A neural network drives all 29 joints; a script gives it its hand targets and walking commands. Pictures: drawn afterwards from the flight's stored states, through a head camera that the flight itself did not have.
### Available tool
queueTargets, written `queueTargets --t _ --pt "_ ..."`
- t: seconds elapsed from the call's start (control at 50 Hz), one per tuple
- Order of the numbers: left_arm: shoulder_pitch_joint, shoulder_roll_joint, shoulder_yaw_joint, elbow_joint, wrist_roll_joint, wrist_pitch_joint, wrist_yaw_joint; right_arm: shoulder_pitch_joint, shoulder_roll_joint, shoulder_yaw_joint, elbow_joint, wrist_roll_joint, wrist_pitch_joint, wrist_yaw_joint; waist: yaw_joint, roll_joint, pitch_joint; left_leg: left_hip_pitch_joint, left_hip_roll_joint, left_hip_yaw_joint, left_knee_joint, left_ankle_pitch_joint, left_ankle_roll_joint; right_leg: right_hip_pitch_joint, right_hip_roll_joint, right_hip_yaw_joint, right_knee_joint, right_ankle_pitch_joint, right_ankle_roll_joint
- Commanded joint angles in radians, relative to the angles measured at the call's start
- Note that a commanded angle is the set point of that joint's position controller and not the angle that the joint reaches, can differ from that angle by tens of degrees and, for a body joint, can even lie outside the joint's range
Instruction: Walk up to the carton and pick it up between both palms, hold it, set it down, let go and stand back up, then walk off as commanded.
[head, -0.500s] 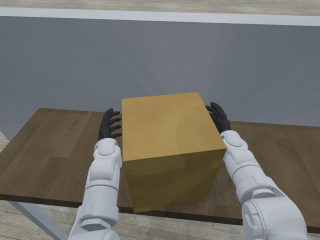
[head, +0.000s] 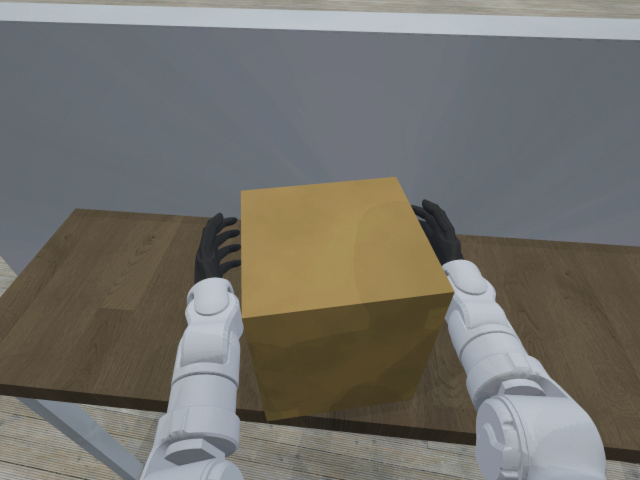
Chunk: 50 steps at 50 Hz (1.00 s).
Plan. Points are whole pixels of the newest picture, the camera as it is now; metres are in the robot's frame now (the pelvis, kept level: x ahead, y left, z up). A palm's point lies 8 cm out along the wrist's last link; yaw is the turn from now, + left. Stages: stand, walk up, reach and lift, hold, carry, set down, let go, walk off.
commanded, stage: set down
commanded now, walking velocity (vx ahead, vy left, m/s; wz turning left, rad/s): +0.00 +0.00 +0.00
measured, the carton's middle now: (330, 300) +0.36 +0.02 +0.04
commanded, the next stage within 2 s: none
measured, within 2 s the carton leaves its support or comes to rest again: neither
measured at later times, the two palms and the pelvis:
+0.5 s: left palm (214, 286) +0.35 +0.17 +0.07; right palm (449, 261) +0.43 -0.15 +0.06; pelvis +0.01 +0.00 +0.00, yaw +0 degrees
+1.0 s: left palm (196, 330) +0.29 +0.18 +0.06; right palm (492, 309) +0.35 -0.20 +0.05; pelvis -0.02 +0.00 +0.00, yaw -1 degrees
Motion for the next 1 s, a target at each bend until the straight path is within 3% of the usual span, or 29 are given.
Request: queueTargets --t 0.0,0.08,0.18,0.34,0.4,0.48,0.64,0.8,0.82,0.98 --pt "-0.356 -0.021 -0.141 0.011 -0.009 -0.03 0.025 -0.372 -0.04 0.095 -0.083 0.004 -0.014 0.001 0.141 -0.042 -0.157 -0.053 0.003 0.088 -0.117 0.147 -0.005 0.128 0.02 0.05 -0.04 -0.049 0.006" --pt "-0.409 0.037 -0.191 -0.028 -0.104 -0.041 0.088 -0.459 -0.145 0.179 -0.145 0.149 -0.022 -0.043 0.159 -0.041 -0.302 -0.036 0.007 0.073 -0.043 0.274 -0.016 0.115 0.036 0.073 -0.018 0.053 -0.007" --pt "-0.375 0.076 -0.248 -0.022 -0.177 -0.054 0.106 -0.438 -0.235 0.259 -0.167 0.261 -0.032 -0.077 0.167 -0.066 -0.411 -0.019 0.006 0.066 0.014 0.376 -0.032 0.126 0.043 0.093 -0.001 0.141 -0.014" --pt "-0.283 0.105 -0.257 -0.156 -0.204 -0.035 0.096 -0.377 -0.34 0.282 -0.205 0.324 -0.046 -0.089 0.155 -0.05 -0.52 0.078 0.009 0.044 0.076 0.61 -0.059 0.109 0.057 0.1 0.012 0.266 -0.023" --pt "-0.251 0.12 -0.249 -0.188 -0.205 -0.025 0.089 -0.347 -0.355 0.296 -0.213 0.343 -0.043 -0.08 0.155 -0.055 -0.509 0.08 0.004 0.045 0.078 0.629 -0.058 0.12 0.059 0.104 0.013 0.285 -0.023" --pt "-0.186 0.129 -0.258 -0.267 -0.215 -0.02 0.082 -0.286 -0.391 0.305 -0.24 0.368 -0.045 -0.056 0.132 -0.051 -0.521 0.104 0.006 0.034 0.076 0.658 -0.055 0.132 0.059 0.105 0.021 0.312 -0.024" --pt "-0.104 0.172 -0.271 -0.382 -0.233 -0.025 0.072 -0.195 -0.445 0.293 -0.354 0.378 -0.042 0.007 0.105 -0.111 -0.489 0.056 0.003 0.025 0.011 0.507 -0.024 0.211 0.04 0.115 0.035 0.316 -0.014" --pt "-0.053 0.198 -0.291 -0.433 -0.25 -0.038 0.074 -0.107 -0.482 0.238 -0.419 0.37 -0.044 0.06 0.085 -0.151 -0.427 0.001 -0.008 0.033 -0.056 0.296 0.003 0.218 0.014 0.126 0.023 0.17 -0.007" --pt "-0.074 0.204 -0.286 -0.402 -0.245 -0.036 0.076 -0.112 -0.474 0.23 -0.402 0.364 -0.039 0.063 0.086 -0.146 -0.398 -0.017 -0.009 0.036 -0.067 0.239 0.008 0.196 0.004 0.137 0.009 0.097 -0.006" --pt "-0.021 0.189 -0.337 -0.46 -0.26 -0.013 0.088 -0.021 -0.501 0.165 -0.44 0.348 -0.035 0.092 0.035 -0.143 -0.349 0.015 -0.009 0.022 -0.086 0.139 0.013 0.133 -0.006 0.132 -0.016 -0.035 -0.014"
